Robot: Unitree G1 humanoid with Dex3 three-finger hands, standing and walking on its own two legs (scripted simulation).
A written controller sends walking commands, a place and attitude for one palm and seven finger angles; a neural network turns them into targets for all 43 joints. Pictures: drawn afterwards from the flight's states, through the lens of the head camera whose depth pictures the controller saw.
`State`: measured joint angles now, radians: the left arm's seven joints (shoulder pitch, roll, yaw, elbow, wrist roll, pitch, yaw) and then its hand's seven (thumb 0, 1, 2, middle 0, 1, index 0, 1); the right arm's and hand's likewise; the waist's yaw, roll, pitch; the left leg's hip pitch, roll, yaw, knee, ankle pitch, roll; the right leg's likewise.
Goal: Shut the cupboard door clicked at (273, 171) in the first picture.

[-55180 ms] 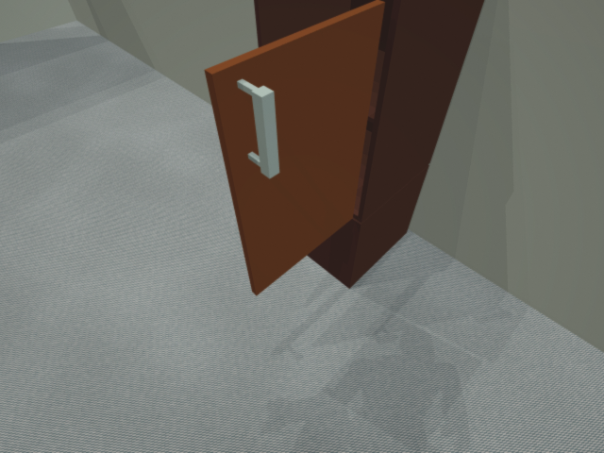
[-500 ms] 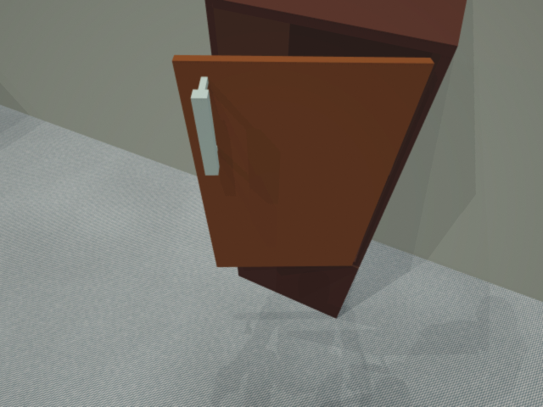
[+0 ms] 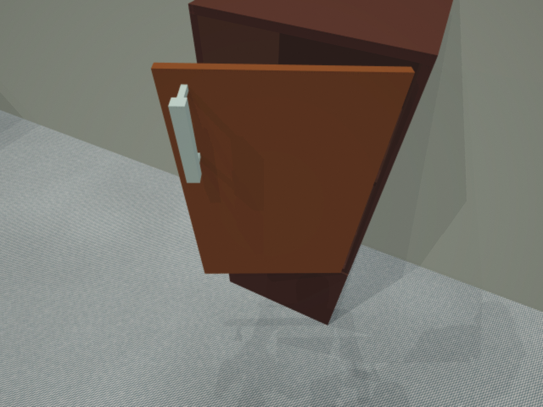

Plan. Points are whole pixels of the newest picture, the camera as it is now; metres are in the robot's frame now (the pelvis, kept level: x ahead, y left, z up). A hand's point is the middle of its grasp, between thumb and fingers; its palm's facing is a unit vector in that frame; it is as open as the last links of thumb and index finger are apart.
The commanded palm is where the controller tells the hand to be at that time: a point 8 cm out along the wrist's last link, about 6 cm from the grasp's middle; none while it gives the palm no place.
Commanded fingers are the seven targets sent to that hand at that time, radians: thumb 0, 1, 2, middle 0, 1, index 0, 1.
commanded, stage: come to a stop and stand still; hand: left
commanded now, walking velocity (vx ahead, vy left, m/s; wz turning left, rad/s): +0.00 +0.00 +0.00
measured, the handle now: (189, 135) +0.47 +0.17 +0.15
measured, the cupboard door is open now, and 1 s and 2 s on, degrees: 26 26 26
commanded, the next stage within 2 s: look again from close up in 0.40 s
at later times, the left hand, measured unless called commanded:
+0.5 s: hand out of the picture +0.02 +0.17 -0.18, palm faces +0.02 -0.98 -0.20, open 7.4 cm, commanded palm none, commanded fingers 0.00 0.90 0.90 -0.20 -0.30 -0.20 -0.30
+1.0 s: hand out of the picture +0.02 +0.17 -0.17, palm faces +0.03 -0.98 -0.20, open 7.4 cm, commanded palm none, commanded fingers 0.00 0.90 0.90 -0.20 -0.30 -0.20 -0.30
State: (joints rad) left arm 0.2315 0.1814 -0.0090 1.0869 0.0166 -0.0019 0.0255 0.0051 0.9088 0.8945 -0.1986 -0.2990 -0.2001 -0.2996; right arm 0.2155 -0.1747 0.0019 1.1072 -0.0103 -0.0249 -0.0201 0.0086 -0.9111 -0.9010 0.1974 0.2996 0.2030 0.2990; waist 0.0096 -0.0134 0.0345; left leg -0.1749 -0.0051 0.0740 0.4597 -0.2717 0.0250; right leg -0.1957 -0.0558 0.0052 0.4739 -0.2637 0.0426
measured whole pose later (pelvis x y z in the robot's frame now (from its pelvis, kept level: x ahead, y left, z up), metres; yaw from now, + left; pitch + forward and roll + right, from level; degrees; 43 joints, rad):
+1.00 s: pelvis +0.00 -0.02 +0.00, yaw +1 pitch -1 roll +0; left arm 0.24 0.19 0.00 1.11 0.01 -0.01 0.02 0.00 0.91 0.89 -0.20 -0.30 -0.20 -0.30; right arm 0.22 -0.17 0.00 1.14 -0.01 -0.02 -0.02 0.01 -0.91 -0.90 0.20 0.30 0.20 0.30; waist 0.02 -0.02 0.03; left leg -0.16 0.02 0.06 0.42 -0.25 0.00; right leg -0.17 -0.03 -0.02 0.44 -0.25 0.02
